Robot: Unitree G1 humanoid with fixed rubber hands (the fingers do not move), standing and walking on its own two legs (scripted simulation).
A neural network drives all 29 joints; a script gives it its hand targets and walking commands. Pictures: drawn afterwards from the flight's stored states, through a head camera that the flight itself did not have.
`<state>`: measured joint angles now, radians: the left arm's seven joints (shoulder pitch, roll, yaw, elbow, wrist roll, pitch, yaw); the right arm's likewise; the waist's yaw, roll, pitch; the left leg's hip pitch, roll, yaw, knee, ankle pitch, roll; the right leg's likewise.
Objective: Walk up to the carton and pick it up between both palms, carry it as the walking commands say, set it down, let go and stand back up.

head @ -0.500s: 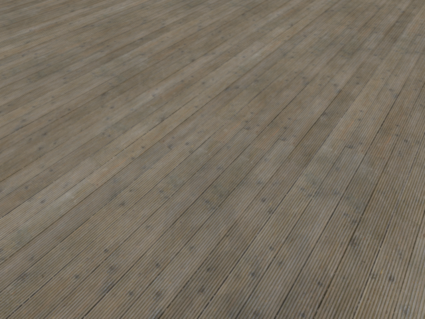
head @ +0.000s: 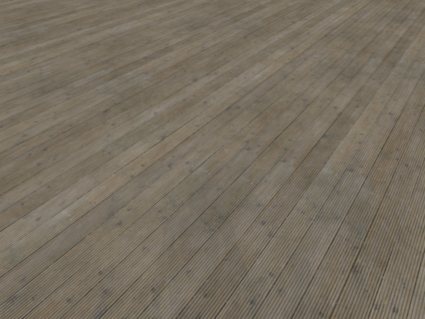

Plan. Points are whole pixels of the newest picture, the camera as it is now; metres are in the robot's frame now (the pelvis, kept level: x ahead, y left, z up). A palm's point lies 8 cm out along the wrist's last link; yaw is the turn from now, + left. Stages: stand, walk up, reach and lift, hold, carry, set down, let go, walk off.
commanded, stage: stand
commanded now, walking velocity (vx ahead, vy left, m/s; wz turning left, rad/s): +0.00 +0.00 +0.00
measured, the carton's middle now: out of the picture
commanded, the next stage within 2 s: walk up in 1.58 s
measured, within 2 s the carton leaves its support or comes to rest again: neither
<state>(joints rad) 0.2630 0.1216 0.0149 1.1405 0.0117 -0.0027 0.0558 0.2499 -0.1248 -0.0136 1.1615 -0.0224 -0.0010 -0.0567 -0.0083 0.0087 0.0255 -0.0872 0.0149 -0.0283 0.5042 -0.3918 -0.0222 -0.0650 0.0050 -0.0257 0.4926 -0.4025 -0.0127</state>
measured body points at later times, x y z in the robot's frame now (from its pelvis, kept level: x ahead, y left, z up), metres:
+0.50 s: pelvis +0.02 +0.01 +0.00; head +0.03 +0.00 +0.45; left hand +0.00 +0.21 -0.16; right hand -0.01 -0.20 -0.17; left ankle -0.07 +0.14 -0.73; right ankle -0.09 -0.11 -0.73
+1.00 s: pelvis +0.03 +0.01 +0.00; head +0.04 -0.01 +0.45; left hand +0.01 +0.22 -0.16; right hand +0.01 -0.20 -0.17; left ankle -0.07 +0.14 -0.73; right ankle -0.09 -0.11 -0.73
